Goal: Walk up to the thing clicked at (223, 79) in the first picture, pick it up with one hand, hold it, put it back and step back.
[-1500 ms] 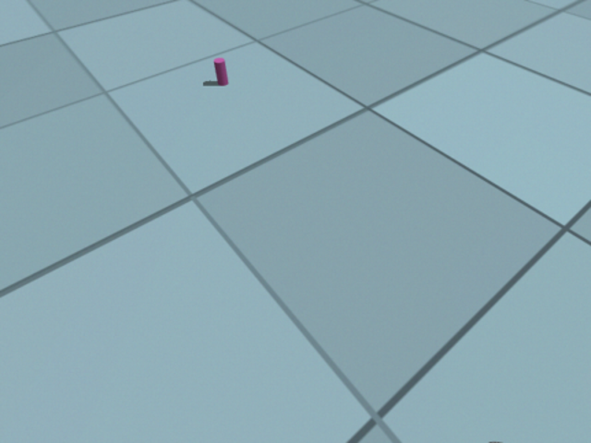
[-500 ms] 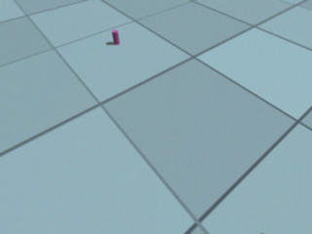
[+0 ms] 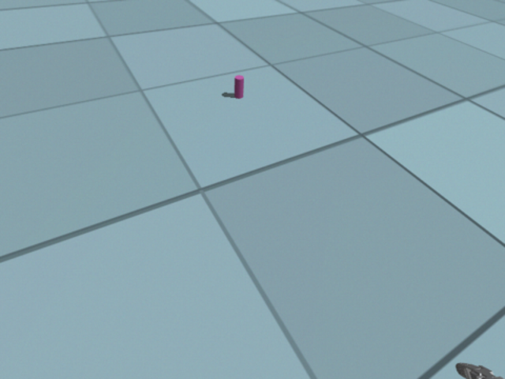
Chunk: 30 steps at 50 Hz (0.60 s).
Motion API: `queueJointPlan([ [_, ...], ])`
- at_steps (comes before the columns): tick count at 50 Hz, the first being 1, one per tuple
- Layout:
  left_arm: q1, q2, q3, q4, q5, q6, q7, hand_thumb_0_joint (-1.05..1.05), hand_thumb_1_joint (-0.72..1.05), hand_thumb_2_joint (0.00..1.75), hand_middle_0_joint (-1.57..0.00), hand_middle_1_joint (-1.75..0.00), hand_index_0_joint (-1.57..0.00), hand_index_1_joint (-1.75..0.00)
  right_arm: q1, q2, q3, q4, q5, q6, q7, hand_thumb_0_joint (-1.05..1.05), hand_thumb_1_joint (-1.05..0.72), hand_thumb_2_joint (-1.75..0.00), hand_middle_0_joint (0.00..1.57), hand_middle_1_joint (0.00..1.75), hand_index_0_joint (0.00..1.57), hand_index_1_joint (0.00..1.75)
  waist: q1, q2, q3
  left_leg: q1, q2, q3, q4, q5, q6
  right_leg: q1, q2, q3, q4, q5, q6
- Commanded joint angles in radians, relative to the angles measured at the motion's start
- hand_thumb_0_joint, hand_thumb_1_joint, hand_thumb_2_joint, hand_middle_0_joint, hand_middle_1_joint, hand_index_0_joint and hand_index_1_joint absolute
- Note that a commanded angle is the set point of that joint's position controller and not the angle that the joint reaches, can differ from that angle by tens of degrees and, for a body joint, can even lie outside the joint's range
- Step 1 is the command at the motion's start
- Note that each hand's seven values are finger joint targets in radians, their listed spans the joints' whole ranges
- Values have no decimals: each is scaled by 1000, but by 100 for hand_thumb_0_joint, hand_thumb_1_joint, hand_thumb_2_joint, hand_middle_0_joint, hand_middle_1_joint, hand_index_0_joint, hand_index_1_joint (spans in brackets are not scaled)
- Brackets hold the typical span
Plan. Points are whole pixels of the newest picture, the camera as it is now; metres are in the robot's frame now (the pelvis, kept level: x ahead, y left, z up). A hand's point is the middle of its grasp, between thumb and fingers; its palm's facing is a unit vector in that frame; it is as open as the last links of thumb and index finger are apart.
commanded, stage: walk up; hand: left
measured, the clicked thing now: (239, 87) +2.24 +0.18 -0.68
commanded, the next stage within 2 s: none
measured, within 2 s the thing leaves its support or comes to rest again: neither
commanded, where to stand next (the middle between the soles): +1.95 -0.03 m, yaw +1 degrees
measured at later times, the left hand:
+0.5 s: hand (152, 223) +0.48 +0.29 -0.15, palm faces -0.12 -0.94 -0.32, open 7.4 cm
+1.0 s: hand (138, 170) +0.69 +0.39 -0.17, palm faces +0.03 -0.93 -0.36, open 7.4 cm
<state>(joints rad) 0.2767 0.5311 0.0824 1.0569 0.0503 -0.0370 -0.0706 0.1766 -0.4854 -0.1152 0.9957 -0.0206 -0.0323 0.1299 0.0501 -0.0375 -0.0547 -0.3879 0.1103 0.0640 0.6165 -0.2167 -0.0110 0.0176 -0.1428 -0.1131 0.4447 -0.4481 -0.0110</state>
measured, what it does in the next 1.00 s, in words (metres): walks ahead: right foot, then left foot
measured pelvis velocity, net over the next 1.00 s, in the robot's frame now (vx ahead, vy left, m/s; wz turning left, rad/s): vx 0.67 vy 0.09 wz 0.02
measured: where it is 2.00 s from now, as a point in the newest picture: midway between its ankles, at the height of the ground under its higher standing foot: (248, 192)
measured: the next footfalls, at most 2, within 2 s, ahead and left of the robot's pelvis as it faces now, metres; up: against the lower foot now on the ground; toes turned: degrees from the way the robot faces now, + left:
right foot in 0.48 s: +0.51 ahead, -0.08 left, +0.00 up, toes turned -6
left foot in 0.92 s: +0.79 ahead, +0.21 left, +0.00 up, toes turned +9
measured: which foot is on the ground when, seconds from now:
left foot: down 0.00-0.52, up 0.54-0.90, down 0.92-1.00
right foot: down 0.00-0.02, up 0.04-0.46, down 0.48-0.94, up 0.96-1.00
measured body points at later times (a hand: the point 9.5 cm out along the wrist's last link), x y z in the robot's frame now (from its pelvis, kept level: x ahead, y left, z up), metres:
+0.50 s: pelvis +0.32 +0.03 -0.02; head +0.36 +0.03 +0.43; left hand +0.49 +0.34 -0.13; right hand +0.27 -0.29 -0.13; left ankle +0.07 +0.14 -0.72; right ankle +0.47 -0.07 -0.73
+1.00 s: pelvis +0.67 +0.09 -0.01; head +0.67 +0.13 +0.43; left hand +0.69 +0.44 -0.14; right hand +0.82 -0.23 -0.08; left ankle +0.75 +0.21 -0.72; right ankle +0.50 -0.06 -0.66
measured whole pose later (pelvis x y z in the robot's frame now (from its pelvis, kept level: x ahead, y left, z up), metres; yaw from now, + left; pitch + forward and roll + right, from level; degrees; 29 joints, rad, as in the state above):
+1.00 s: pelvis +0.67 +0.09 -0.01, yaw +1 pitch -1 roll -1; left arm 0.30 0.48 0.07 0.96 0.01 -0.05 -0.05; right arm 0.17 -0.41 -0.08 0.85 -0.03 -0.11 0.08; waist 0.04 -0.07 0.03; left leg -0.47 0.07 0.11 0.74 -0.26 0.03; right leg -0.16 -0.04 0.02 1.02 -0.50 -0.05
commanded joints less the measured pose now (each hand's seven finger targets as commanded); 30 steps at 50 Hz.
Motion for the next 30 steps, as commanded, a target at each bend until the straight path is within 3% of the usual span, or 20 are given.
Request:
queueJointPlan([
  [1, -205, 18, -24, -162, -24, -38, -6, 0, 90, 90, -20, -30, -20, -30, 335, -356, -100, 27, -19, -43, -65, 0, -90, -90, 20, 30, 20, 30, -257, 512, 42, 631, 207, -582, -382, -663, 118, -879, 177, 59, 801, -134, -59],
  [2, -215, 107, -17, -179, -30, -42, 1, 0, 90, 90, -20, -30, -20, -30, 205, -410, -96, -29, 17, -51, -66, 0, -90, -90, 20, 30, 20, 30, -199, 334, 94, 500, 348, -848, -565, -799, 209, -874, 138, 170, 835, -67, -64],
  [3, -234, 147, -20, -170, -25, -50, 5, 0, 90, 90, -20, -30, -20, -30, 97, -399, -94, -56, 29, -53, -67, 0, -90, -90, 20, 30, 20, 30, -149, 259, 166, 364, 399, -879, -600, -763, 256, -847, 61, 225, 842, -8, -62],
  [4, -225, 166, -15, -147, -41, -54, 2, 0, 90, 90, -20, -30, -20, -30, 26, -339, -72, -65, 26, -65, -74, 0, -90, -90, 20, 30, 20, 30, -110, 145, 182, 293, 312, -663, -554, -573, 181, -789, 34, 271, 799, 86, -50],
  [5, -186, 174, 3, -116, -60, -50, -7, 0, 90, 90, -20, -30, -20, -30, -2, -276, -45, -76, 13, -74, -80, 0, -90, -90, 20, 30, 20, 30, -80, 128, 175, 256, 227, -469, -508, -451, 135, -730, 13, 265, 724, 165, -34],
  [6, -148, 172, 9, -96, -68, -41, -15, 0, 90, 90, -20, -30, -20, -30, -9, -230, -30, -84, 16, -82, -83, 0, -90, -90, 20, 30, 20, 30, -58, 132, 177, 225, 168, -337, -502, -359, 91, -677, 0, 233, 656, 217, -18],
  [7, -117, 164, 11, -90, -71, -31, -22, 0, 90, 90, -20, -30, -20, -30, 2, -206, -20, -83, 25, -88, -84, 0, -90, -90, 20, 30, 20, 30, -40, 144, 171, 211, 146, -263, -513, -304, 79, -645, 0, 209, 609, 257, -8],
  [8, -82, 154, 13, -84, -67, -22, -29, 0, 90, 90, -20, -30, -20, -30, -2, -203, -18, -85, 30, -93, -82, 0, -90, -90, 20, 30, 20, 30, -24, 158, 156, 227, 142, -216, -517, -254, 92, -627, 2, 192, 586, 293, 10],
  [11, -139, 137, 13, -128, -51, -10, -42, 0, 90, 90, -20, -30, -20, -30, 34, -190, -15, -93, 27, -104, -84, 0, -90, -90, 20, 30, 20, 30, -36, 122, 164, 277, 130, -140, -543, -155, 133, -665, 16, 156, 479, 356, 31],
  [17, -391, 61, -13, -241, -43, -14, -52, 0, 90, 90, -20, -30, -20, -30, 132, -191, -20, -78, 24, -93, -87, 0, -90, -90, 20, 30, 20, 30, -111, 120, 198, 373, 60, -22, -528, 193, 84, -657, 75, 21, 154, 456, -3],
  [19, -435, 39, -17, -253, -42, -17, -47, 0, 90, 90, -20, -30, -20, -30, 159, -193, -20, -81, 18, -87, -95, 0, -90, -90, 20, 30, 20, 30, -128, 120, 166, 410, 74, -23, -493, 261, 81, -579, 92, -15, 69, 474, -22],
  [21, -406, 36, -12, -238, -42, -16, -36, 0, 90, 90, -20, -30, -20, -30, 171, -201, -26, -91, 16, -82, -104, 0, -90, -90, 20, 30, 20, 30, -111, 113, 103, 430, 87, -15, -393, 403, 84, -461, 123, -34, 44, 467, -46],
  [23, -209, 67, 11, -183, -47, -18, -18, 0, 90, 90, -20, -30, -20, -30, 179, -200, -29, -103, 3, -76, -113, 0, -90, -90, 20, 30, 20, 30, -25, 87, -54, 448, 62, 12, -111, 549, 85, -198, 164, -62, 27, 423, -66],
  [24, -32, 109, 35, -136, -44, -21, -6, 0, 90, 90, -20, -30, -20, -30, 193, -178, -20, -115, -2, -73, -113, 0, -90, -90, 20, 30, 20, 30, 53, 32, -189, 349, 8, 53, 130, 488, 77, 79, 170, -54, 44, 381, -81],
  [25, 126, 172, 68, -110, -32, -23, 8, 0, 90, 90, -20, -30, -20, -30, 259, -114, 3, -124, 1, -72, -113, 0, -90, -90, 20, 30, 20, 30, 103, -54, -304, 117, -20, 9, 369, 239, 70, 359, 14, 170, 95, 172, -117],
  [26, 163, 245, 96, -123, -26, -28, 14, 0, 90, 90, -20, -30, -20, -30, 308, -95, 11, -150, 33, -74, -116, 0, -90, -90, 20, 30, 20, 30, 106, -230, -392, -245, -165, -4, 673, -246, 8, 642, -298, 743, 9, 127, -296],
  [27, 127, 243, 104, -142, -33, -27, 23, 0, 90, 90, -20, -30, -20, -30, 244, -194, 7, -127, 35, -71, -137, 0, -90, -90, 20, 30, 20, 30, 113, -120, -336, -372, -113, -104, 739, -319, 11, 591, -333, 847, -14, 139, -362],
  [28, 81, 216, 102, -161, -47, -24, 32, 0, 90, 90, -20, -30, -20, -30, 137, -206, -1, -133, 34, -83, -136, 0, -90, -90, 20, 30, 20, 30, 122, -43, -262, -354, -60, -147, 784, -277, 7, 431, -316, 769, -72, 184, -366],
  [29, 35, 176, 83, -177, -57, -28, 42, 0, 90, 90, -20, -30, -20, -30, 51, -190, 1, -142, 43, -94, -122, 0, -90, -90, 20, 30, 20, 30, 105, 23, -158, -315, -37, -183, 796, -207, 23, 259, -272, 579, -114, 329, -324],
  [30, -8, 142, 64, -186, -58, -39, 47, 0, 90, 90, -20, -30, -20, -30, 52, -146, 13, -149, 44, -96, -108, 0, -90, -90, 20, 30, 20, 30, 62, 22, -75, -264, -38, -170, 719, -136, 53, 124, -206, 428, -118, 434, -274],
])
